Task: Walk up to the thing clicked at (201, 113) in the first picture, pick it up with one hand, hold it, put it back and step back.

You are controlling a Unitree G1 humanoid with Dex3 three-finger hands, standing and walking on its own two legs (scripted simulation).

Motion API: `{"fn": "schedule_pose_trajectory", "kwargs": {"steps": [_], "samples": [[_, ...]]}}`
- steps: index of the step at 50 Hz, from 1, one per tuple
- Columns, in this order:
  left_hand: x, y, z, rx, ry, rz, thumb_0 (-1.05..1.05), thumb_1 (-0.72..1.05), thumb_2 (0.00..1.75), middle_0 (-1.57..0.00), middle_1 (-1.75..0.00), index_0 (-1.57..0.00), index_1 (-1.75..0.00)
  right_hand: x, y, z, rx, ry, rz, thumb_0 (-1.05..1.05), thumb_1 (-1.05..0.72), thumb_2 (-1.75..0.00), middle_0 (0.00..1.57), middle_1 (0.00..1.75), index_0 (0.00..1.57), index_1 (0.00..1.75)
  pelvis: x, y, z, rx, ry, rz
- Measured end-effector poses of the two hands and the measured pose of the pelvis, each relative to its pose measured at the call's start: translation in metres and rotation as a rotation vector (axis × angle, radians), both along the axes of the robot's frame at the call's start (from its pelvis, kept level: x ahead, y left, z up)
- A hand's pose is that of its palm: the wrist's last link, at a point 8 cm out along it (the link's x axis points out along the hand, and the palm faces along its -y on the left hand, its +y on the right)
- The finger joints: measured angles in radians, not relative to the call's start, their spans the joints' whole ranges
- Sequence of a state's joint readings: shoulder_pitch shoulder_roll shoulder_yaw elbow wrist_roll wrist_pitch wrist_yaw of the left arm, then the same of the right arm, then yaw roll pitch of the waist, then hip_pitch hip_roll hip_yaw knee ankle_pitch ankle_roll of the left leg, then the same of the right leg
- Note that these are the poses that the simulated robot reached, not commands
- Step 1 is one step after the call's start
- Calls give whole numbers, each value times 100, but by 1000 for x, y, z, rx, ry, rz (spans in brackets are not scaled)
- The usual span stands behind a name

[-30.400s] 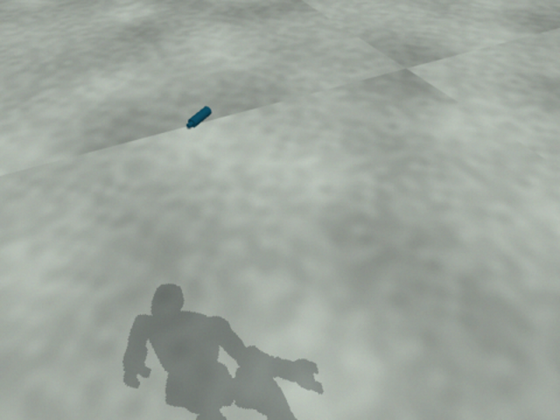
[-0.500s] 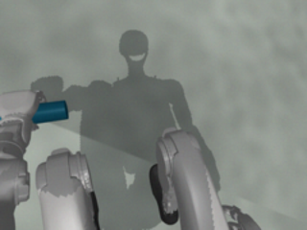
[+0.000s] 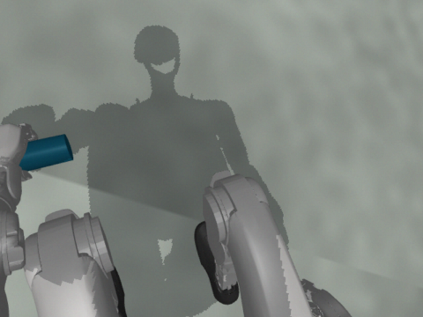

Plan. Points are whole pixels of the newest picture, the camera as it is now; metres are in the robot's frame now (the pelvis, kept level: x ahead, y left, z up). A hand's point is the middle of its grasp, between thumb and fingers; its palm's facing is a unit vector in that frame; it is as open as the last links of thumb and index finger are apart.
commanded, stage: rest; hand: left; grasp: from above
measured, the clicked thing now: (13, 159) +0.43 +0.29 -0.26
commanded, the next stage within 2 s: open in 0.48 s
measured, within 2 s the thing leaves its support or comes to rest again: rests again in 0.98 s
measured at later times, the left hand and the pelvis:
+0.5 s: hand (16, 162) +0.42 +0.28 -0.24, palm faces -0.45 -0.10 -0.89, open 8.4 cm; pelvis +0.00 +0.01 +0.00, yaw -2 degrees
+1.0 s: hand (10, 154) +0.44 +0.28 -0.23, palm faces -0.42 -0.11 -0.90, open 10.9 cm; pelvis -0.01 +0.01 +0.00, yaw -3 degrees
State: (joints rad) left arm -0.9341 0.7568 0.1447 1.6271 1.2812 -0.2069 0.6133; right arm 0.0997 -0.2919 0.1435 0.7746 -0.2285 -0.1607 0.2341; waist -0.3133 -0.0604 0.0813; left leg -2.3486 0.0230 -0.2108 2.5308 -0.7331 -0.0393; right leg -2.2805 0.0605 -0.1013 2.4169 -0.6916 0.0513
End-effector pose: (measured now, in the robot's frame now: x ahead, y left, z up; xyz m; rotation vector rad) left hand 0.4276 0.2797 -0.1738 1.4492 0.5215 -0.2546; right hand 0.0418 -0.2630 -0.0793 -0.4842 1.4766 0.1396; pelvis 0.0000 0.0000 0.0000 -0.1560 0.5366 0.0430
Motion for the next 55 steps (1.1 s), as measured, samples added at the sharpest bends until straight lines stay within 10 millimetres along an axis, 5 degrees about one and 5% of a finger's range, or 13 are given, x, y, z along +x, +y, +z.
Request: {"fn": "schedule_pose_trajectory", "kwargs": {"steps": [33, 55], "samples": [[0, -1, -12, 4, -22, -21, 1, 22, 23, -90, -29, -91, -29, -10, 11, 19, 48, -24, 112, 0, -90, -90, 20, 30, 20, 30, -7, 6, -3, -41, -57, -17], [5, 10, -8, 19, -8, 35, 0, -11, 65, -44, -63, -44, -63, -20, 7, 26, 37, -24, 112, 0, -89, -90, 20, 30, 20, 30, -10, 6, -3, -48, -71, -20]]}}
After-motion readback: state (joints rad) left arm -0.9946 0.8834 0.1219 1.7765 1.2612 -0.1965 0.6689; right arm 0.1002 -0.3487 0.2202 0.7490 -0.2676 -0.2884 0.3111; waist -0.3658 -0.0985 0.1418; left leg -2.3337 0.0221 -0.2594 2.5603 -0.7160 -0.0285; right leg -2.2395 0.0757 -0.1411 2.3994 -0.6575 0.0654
